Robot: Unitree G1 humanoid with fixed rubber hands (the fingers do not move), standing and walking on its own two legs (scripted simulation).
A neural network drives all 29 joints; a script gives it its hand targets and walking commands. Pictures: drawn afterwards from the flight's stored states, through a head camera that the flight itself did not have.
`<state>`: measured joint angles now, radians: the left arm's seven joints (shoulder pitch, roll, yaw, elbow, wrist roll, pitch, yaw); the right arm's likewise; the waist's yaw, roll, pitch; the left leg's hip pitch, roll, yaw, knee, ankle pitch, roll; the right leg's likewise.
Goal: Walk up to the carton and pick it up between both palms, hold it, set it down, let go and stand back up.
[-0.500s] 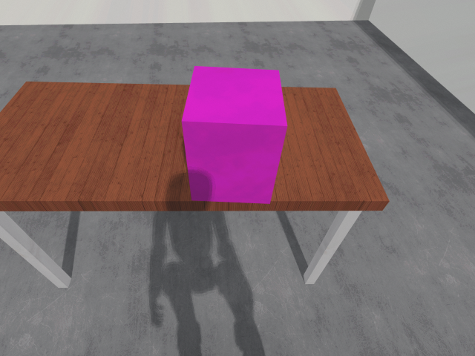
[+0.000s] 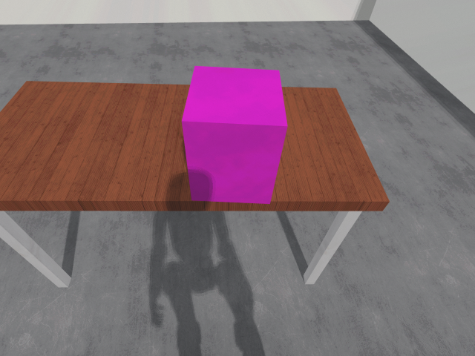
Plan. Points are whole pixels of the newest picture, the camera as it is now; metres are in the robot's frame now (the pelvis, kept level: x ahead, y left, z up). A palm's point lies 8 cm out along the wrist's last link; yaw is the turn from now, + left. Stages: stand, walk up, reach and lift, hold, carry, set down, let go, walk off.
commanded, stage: stand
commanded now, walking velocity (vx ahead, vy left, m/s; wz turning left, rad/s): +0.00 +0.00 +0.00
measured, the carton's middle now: (233, 137) +0.60 -0.01 +0.01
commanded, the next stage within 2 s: walk up in 0.74 s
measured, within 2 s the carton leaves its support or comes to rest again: neither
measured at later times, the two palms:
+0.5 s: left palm out of the picture -0.05 +0.19 -0.15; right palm out of the picture -0.03 -0.20 -0.15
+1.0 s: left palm out of the picture -0.04 +0.19 -0.15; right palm out of the picture -0.04 -0.21 -0.15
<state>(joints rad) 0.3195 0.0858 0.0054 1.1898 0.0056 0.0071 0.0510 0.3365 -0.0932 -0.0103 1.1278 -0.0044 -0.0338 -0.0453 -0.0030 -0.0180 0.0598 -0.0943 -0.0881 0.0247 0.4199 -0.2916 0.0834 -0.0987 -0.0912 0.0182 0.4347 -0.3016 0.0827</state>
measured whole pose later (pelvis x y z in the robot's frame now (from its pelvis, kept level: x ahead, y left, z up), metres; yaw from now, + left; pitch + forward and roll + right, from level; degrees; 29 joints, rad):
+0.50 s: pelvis +0.00 +0.00 +0.00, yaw +0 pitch -2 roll +0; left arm 0.32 0.09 0.01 1.19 0.01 0.01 0.05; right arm 0.34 -0.09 -0.01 1.13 0.00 -0.04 -0.05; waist 0.00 -0.02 0.06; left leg -0.09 -0.09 0.02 0.42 -0.29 0.08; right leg -0.10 -0.09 0.02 0.43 -0.30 0.08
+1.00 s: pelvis +0.00 +0.00 +0.00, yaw -1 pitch -3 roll +1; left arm 0.33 0.10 0.00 1.18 0.05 0.00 0.05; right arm 0.35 -0.10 -0.02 1.11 -0.02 -0.05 -0.04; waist 0.00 -0.03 0.07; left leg -0.09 -0.09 0.04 0.44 -0.31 0.08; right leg -0.15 -0.08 0.01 0.58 -0.42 0.02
